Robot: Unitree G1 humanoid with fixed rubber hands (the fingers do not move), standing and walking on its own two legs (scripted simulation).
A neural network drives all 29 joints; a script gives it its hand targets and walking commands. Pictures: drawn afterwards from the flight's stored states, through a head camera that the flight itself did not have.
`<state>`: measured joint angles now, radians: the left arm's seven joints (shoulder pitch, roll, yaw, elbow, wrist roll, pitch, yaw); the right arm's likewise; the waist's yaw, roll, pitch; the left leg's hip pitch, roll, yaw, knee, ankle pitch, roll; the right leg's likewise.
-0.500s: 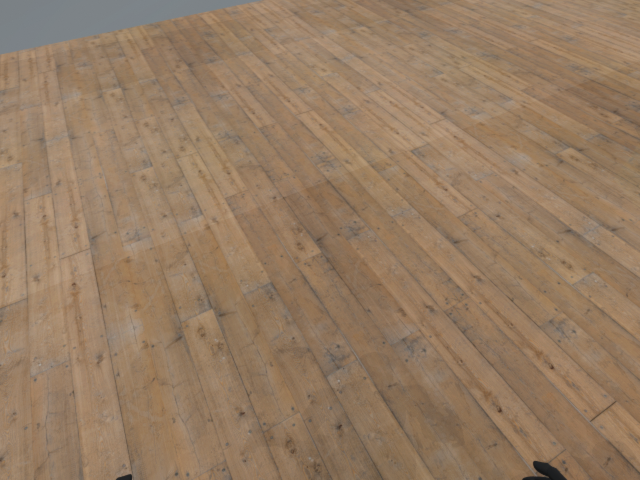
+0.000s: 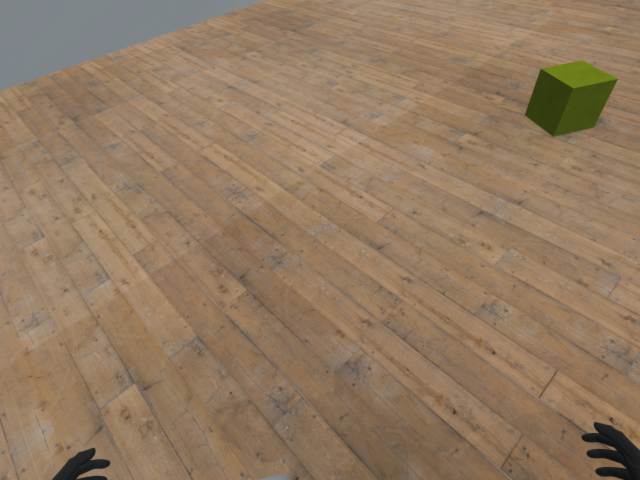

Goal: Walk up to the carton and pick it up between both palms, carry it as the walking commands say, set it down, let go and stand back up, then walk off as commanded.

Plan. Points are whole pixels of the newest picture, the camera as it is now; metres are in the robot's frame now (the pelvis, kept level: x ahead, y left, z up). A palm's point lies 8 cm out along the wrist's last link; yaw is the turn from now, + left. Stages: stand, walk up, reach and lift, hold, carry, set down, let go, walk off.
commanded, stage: walk up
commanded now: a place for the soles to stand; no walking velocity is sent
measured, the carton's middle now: (567, 98) +2.00 -1.27 -0.61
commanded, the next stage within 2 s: none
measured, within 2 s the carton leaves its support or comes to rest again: neither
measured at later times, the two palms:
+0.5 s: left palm (243, 252) +0.51 +0.18 -0.06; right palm out of the picture +0.12 -0.40 -0.04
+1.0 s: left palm (305, 188) +0.74 +0.07 -0.09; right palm out of the picture +0.41 -0.52 -0.06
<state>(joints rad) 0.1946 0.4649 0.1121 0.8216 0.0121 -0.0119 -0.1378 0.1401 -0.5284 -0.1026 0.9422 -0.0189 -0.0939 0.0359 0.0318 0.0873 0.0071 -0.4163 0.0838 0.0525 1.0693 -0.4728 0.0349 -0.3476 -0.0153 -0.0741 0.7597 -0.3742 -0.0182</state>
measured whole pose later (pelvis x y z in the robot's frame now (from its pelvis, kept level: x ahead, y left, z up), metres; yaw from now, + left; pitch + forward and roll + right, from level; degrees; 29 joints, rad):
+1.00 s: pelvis +0.51 -0.18 +0.00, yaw -31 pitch +0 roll +1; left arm 0.25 0.48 0.06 0.90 0.01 -0.05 -0.09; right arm 0.29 -0.46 -0.07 0.84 -0.02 -0.16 0.02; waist 0.01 -0.06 -0.01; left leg -0.25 0.11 0.19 0.73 -0.45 -0.04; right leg -0.53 -0.04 0.03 1.11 -0.40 -0.01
